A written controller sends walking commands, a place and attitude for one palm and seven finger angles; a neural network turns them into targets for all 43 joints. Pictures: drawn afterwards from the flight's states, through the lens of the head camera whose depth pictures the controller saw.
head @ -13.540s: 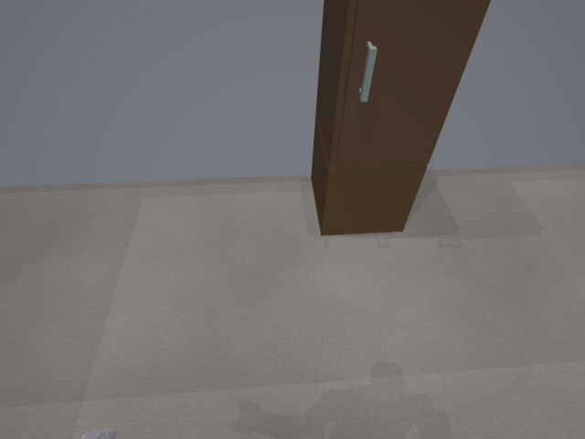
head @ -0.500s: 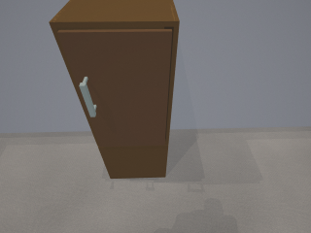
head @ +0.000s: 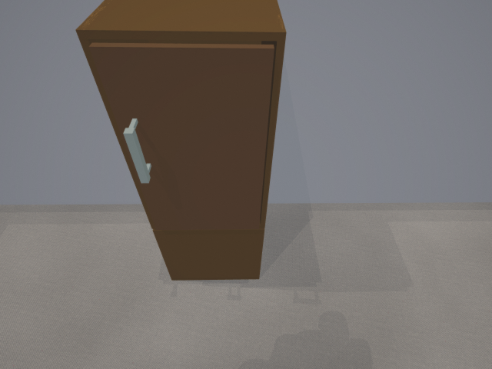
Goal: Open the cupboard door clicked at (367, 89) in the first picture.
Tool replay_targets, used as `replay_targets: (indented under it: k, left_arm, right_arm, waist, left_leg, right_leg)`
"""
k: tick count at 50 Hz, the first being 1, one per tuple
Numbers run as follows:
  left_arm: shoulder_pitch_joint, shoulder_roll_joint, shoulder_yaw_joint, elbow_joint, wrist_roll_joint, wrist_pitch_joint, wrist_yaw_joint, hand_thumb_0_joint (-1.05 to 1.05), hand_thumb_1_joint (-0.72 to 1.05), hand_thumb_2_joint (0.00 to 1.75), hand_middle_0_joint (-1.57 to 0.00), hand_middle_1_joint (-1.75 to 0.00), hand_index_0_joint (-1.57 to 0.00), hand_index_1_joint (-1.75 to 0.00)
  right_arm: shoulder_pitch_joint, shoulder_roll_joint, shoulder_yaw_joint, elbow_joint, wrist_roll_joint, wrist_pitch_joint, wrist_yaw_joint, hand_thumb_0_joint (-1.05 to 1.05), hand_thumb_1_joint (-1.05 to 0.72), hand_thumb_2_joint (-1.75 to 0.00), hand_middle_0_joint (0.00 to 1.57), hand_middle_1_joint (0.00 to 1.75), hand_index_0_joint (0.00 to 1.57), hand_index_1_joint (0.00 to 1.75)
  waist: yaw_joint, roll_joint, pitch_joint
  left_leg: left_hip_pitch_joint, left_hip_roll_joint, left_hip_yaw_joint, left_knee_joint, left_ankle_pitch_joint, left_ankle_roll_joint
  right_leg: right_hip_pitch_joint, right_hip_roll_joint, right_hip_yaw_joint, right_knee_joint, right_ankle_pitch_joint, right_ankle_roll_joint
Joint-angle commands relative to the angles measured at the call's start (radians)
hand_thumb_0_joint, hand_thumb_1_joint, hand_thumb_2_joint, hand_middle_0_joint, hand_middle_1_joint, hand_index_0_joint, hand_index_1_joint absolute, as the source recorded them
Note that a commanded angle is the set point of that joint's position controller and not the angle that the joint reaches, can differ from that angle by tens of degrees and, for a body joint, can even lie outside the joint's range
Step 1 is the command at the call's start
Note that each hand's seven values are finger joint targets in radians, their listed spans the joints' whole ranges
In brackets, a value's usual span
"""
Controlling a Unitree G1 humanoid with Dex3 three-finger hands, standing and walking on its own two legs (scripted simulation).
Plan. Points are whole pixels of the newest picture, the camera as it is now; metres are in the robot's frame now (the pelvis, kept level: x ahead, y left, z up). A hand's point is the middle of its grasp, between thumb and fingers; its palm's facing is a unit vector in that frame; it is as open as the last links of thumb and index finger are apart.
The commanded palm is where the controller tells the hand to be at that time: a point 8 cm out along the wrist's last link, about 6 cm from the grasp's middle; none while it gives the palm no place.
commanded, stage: look again from close up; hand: left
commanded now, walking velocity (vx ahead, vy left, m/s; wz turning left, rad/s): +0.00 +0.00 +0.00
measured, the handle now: (139, 152) +0.56 +0.29 +0.01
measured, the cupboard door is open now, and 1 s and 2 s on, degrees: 0 0 0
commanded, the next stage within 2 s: come to a stop and stand still in 0.30 s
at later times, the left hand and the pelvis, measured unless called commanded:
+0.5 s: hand out of the picture -0.01 +0.15 -0.18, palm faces +0.06 -0.99 -0.16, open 7.4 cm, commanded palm none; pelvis +0.01 +0.00 +0.00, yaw +0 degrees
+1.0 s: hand out of the picture +0.04 +0.18 -0.17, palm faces +0.02 -0.97 -0.24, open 7.4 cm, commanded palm none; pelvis +0.02 +0.00 +0.00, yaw +0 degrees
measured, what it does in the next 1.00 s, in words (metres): stands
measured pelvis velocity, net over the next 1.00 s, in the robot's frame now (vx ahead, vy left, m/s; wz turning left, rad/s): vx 0.02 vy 0.00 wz -0.01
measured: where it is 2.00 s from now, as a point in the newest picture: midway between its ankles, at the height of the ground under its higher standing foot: outside the picture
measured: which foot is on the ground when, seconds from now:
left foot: down 0.00-1.00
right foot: down 0.00-1.00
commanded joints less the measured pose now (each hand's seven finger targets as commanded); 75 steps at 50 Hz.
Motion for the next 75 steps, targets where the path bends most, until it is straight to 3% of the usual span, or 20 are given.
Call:
replay_targets:
  k: [1,28,29,30,31,32,33,34,35,37,42,44,57,67,69,75]
  left_arm:
    - [0.063,0.087,0.011,-0.028,-0.003,-0.017,0.005,0.00,0.90,0.90,-0.20,-0.30,-0.20,-0.30]
    - [0.074,0.079,0.012,-0.023,-0.002,-0.017,0.007,0.00,0.90,0.90,-0.20,-0.30,-0.20,-0.30]
    - [0.122,0.135,0.009,0.017,0.007,-0.027,0.044,0.00,0.90,0.90,-0.20,-0.30,-0.20,-0.30]
    - [0.078,0.172,0.015,-0.030,0.000,-0.033,0.034,0.00,0.90,0.90,-0.20,-0.30,-0.20,-0.30]
    - [0.036,0.169,0.014,-0.050,0.002,-0.034,0.025,0.00,0.90,0.90,-0.20,-0.30,-0.20,-0.30]
    - [0.023,0.147,0.013,-0.060,0.003,-0.030,0.020,0.00,0.90,0.90,-0.20,-0.30,-0.20,-0.30]
    - [0.016,0.144,0.011,-0.060,0.002,-0.024,0.016,0.00,0.90,0.90,-0.20,-0.30,-0.20,-0.30]
    - [0.024,0.131,0.007,-0.058,0.002,-0.020,0.012,0.00,0.90,0.90,-0.20,-0.30,-0.20,-0.30]
    - [0.027,0.124,0.004,-0.057,0.002,-0.020,0.009,0.00,0.90,0.90,-0.20,-0.30,-0.20,-0.30]
    - [0.029,0.114,0.000,-0.051,0.000,-0.020,0.006,0.00,0.90,0.90,-0.20,-0.30,-0.20,-0.30]
    - [0.014,0.126,0.000,-0.044,-0.005,-0.023,0.002,0.00,0.90,0.90,-0.20,-0.30,-0.20,-0.30]
    - [0.007,0.130,0.001,-0.044,-0.005,-0.022,0.002,0.00,0.90,0.90,-0.20,-0.30,-0.20,-0.30]
    - [-0.009,0.142,0.010,-0.024,-0.007,-0.025,0.002,0.00,0.90,0.90,-0.20,-0.30,-0.20,-0.30]
    - [-0.004,0.137,0.012,-0.012,-0.006,-0.025,0.002,0.00,0.90,0.90,-0.20,-0.30,-0.20,-0.30]
    - [-0.004,0.132,0.011,-0.011,-0.006,-0.022,0.002,0.00,0.90,0.90,-0.20,-0.30,-0.20,-0.30]
    - [0.006,0.130,0.012,-0.006,-0.005,-0.024,0.002,0.00,0.90,0.90,-0.20,-0.30,-0.20,-0.30]
  right_arm:
    - [0.079,-0.085,-0.012,-0.021,-0.003,-0.010,-0.001,0.00,-0.90,-0.90,0.20,0.30,0.20,0.30]
    - [0.071,-0.081,-0.013,-0.017,-0.001,-0.015,-0.007,0.00,-0.90,-0.90,0.20,0.30,0.20,0.30]
    - [-0.055,-0.148,-0.025,-0.086,0.007,-0.019,0.006,0.00,-0.90,-0.90,0.20,0.30,0.20,0.30]
    - [0.000,-0.090,-0.023,-0.116,0.003,-0.004,0.009,0.00,-0.90,-0.90,0.20,0.30,0.20,0.30]
    - [0.045,-0.087,-0.020,-0.107,-0.001,-0.004,0.013,0.00,-0.90,-0.90,0.20,0.30,0.20,0.30]
    - [0.080,-0.094,-0.020,-0.107,-0.005,-0.009,0.014,0.00,-0.90,-0.90,0.20,0.30,0.20,0.30]
    - [0.088,-0.093,-0.018,-0.108,-0.009,-0.011,0.015,0.00,-0.90,-0.90,0.20,0.30,0.20,0.30]
    - [0.062,-0.102,-0.018,-0.117,-0.008,-0.009,0.014,0.00,-0.90,-0.90,0.20,0.30,0.20,0.30]
    - [0.060,-0.110,-0.017,-0.127,-0.006,-0.009,0.013,0.00,-0.90,-0.90,0.20,0.30,0.20,0.30]
    - [0.057,-0.122,-0.015,-0.130,-0.005,-0.011,0.012,0.00,-0.90,-0.90,0.20,0.30,0.20,0.30]
    - [0.066,-0.130,-0.007,-0.108,-0.005,-0.013,0.011,0.00,-0.90,-0.90,0.20,0.30,0.20,0.30]
    - [0.070,-0.130,-0.004,-0.094,-0.006,-0.017,0.010,0.00,-0.90,-0.90,0.20,0.30,0.20,0.30]
    - [0.054,-0.126,-0.001,-0.037,-0.005,-0.016,0.003,0.00,-0.90,-0.90,0.20,0.30,0.20,0.30]
    - [0.051,-0.116,-0.004,-0.015,-0.004,-0.012,-0.002,0.00,-0.90,-0.90,0.20,0.30,0.20,0.30]
    - [0.049,-0.113,-0.004,-0.010,-0.003,-0.012,-0.003,0.00,-0.90,-0.90,0.20,0.30,0.20,0.30]
    - [0.044,-0.108,-0.006,-0.008,-0.003,-0.011,-0.005,0.00,-0.90,-0.90,0.20,0.30,0.20,0.30]
  waist:
    - [-0.006,0.009,0.077]
    - [0.000,0.009,0.063]
    - [0.038,0.009,0.079]
    - [-0.018,0.047,-0.012]
    - [-0.034,0.035,-0.018]
    - [-0.042,0.073,-0.008]
    - [-0.034,0.123,0.005]
    - [-0.019,0.118,0.044]
    - [-0.017,0.056,0.062]
    - [-0.014,0.004,0.083]
    - [-0.015,-0.030,0.091]
    - [-0.012,0.006,0.080]
    - [-0.008,-0.011,0.036]
    - [-0.011,-0.006,0.024]
    - [-0.009,0.018,0.038]
    - [-0.008,0.002,0.039]
  left_leg:
    - [-0.101,0.060,-0.070,-0.113,-0.009,0.029]
    - [-0.066,0.072,-0.071,-0.122,0.067,0.030]
    - [-0.108,0.093,-0.020,0.071,0.128,0.003]
    - [-0.077,0.025,-0.038,0.052,-0.097,0.001]
    - [-0.056,0.031,-0.054,0.028,-0.082,0.009]
    - [-0.059,0.050,-0.067,0.000,-0.042,0.022]
    - [-0.097,0.071,-0.083,-0.038,-0.060,0.037]
    - [-0.139,0.074,-0.100,-0.071,-0.093,0.044]
    - [-0.162,0.077,-0.106,-0.084,-0.104,0.048]
    - [-0.159,0.067,-0.104,-0.094,-0.095,0.050]
    - [-0.111,0.057,-0.083,-0.089,-0.021,0.046]
    - [-0.103,0.061,-0.084,-0.102,0.017,0.046]
    - [-0.035,0.065,-0.054,-0.087,0.105,0.033]
    - [-0.012,0.069,-0.045,-0.080,0.113,0.028]
    - [-0.018,0.071,-0.045,-0.085,0.116,0.028]
    - [-0.009,0.069,-0.041,-0.078,0.112,0.026]
  right_leg:
    - [0.015,-0.072,0.090,-0.098,-0.004,-0.027]
    - [0.041,-0.070,0.075,-0.083,0.086,-0.026]
    - [0.015,-0.127,0.112,-0.046,0.373,-0.023]
    - [-0.002,-0.159,0.176,-0.086,0.074,-0.049]
    - [-0.061,-0.129,0.163,-0.079,-0.160,-0.063]
    - [-0.086,-0.094,0.133,-0.046,-0.182,-0.058]
    - [-0.066,-0.069,0.088,-0.018,-0.165,-0.048]
    - [-0.056,-0.053,0.081,-0.009,-0.144,-0.042]
    - [-0.040,-0.048,0.078,-0.006,-0.124,-0.039]
    - [-0.039,-0.052,0.091,-0.021,-0.112,-0.038]
    - [-0.030,-0.065,0.099,-0.041,-0.058,-0.034]
    - [-0.004,-0.062,0.090,-0.030,-0.010,-0.033]
    - [0.047,-0.080,0.088,-0.027,0.151,-0.036]
    - [0.053,-0.078,0.092,-0.036,0.181,-0.040]
    - [0.050,-0.074,0.091,-0.038,0.173,-0.040]
    - [0.048,-0.077,0.094,-0.048,0.185,-0.041]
